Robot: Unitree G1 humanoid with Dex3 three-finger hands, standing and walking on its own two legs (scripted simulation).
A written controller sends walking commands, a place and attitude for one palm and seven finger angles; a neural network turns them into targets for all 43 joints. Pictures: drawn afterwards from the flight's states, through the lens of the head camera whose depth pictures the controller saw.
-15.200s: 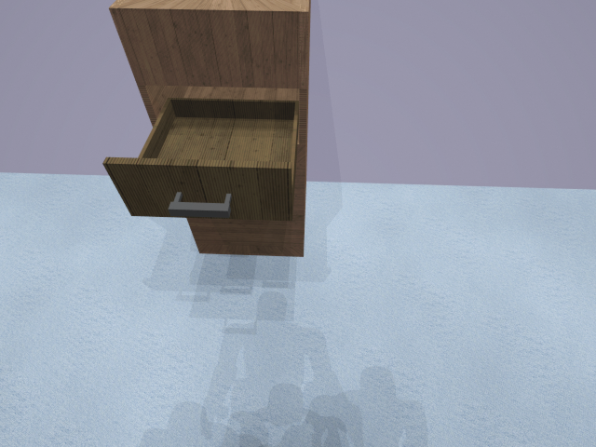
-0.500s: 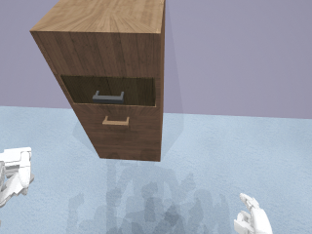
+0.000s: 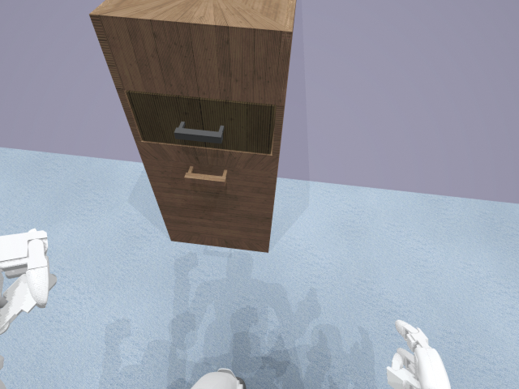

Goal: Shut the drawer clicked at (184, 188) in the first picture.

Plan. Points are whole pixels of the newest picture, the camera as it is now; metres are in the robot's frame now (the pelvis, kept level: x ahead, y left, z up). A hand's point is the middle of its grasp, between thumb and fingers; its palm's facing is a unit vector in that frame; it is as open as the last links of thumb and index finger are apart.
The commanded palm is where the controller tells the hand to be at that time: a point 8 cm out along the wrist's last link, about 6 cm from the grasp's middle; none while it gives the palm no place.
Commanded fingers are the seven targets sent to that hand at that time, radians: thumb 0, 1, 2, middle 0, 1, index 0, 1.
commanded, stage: step back with the hand held close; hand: left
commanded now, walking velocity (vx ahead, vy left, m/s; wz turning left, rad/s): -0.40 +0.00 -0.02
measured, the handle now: (200, 131) +0.74 +0.22 -0.08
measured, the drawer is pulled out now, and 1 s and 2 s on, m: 0.00 0.00 0.00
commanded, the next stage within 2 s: stop stepping back and stand still in 0.40 s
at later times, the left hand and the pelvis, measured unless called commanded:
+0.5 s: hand (4, 352) +0.12 +0.23 +0.18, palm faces +0.24 -0.86 -0.44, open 3.2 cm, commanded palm +0.05 +0.28 +0.19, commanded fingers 0.00 0.90 0.90 -1.40 -1.60 -1.40 -1.60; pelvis -0.11 +0.01 +0.01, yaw -4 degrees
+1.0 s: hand out of the picture +0.03 +0.24 +0.18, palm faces +0.29 -0.83 -0.47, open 3.2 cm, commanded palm -0.03 +0.29 +0.19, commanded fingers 0.00 0.90 0.90 -1.40 -1.60 -1.40 -1.60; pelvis -0.19 +0.03 +0.01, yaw -4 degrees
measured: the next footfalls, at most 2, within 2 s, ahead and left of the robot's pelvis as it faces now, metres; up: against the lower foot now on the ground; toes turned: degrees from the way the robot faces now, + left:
right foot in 0.28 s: -0.13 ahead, -0.08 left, +0.00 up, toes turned -5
left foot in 0.38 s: +0.09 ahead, +0.08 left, +0.00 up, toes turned -2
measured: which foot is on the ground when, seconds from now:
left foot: down 0.00-0.30, up 0.32-0.36, down 0.38-0.60, up 0.62-0.78, down 0.80-1.00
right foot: down 0.00-0.06, up 0.08-0.26, down 0.28-1.00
